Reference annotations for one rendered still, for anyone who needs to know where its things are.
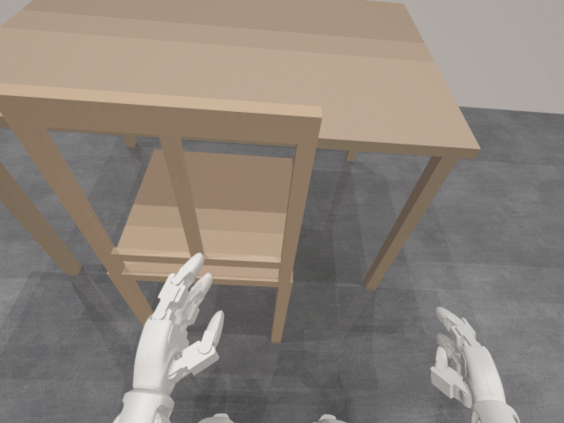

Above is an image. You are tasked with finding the right robot shin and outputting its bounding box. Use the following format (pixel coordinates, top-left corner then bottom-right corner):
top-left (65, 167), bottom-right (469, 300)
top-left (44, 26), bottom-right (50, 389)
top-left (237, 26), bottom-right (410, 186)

top-left (318, 414), bottom-right (336, 421)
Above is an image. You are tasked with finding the right robot hand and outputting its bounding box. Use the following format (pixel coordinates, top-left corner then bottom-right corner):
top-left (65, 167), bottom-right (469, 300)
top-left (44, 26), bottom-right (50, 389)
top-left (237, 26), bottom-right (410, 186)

top-left (431, 307), bottom-right (506, 410)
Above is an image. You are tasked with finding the table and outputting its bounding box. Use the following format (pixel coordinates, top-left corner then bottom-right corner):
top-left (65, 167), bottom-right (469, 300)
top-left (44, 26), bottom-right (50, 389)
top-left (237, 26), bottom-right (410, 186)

top-left (0, 0), bottom-right (481, 290)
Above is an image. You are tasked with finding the robot left forearm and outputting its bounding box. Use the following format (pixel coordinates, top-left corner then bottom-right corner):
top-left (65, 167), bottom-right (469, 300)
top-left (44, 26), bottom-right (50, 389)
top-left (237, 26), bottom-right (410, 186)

top-left (113, 389), bottom-right (174, 423)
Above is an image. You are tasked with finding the chair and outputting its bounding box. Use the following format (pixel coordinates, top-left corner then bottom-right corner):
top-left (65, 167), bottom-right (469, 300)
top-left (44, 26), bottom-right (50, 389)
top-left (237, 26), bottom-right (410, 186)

top-left (0, 83), bottom-right (323, 343)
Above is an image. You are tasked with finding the left robot hand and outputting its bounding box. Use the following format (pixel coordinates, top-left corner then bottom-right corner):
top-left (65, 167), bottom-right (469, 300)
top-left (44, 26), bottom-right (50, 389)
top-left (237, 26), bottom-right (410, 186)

top-left (132, 253), bottom-right (224, 396)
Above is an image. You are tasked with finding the robot right forearm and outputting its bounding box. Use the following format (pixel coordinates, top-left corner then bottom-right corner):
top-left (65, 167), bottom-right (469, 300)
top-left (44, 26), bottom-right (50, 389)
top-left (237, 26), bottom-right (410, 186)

top-left (470, 400), bottom-right (520, 423)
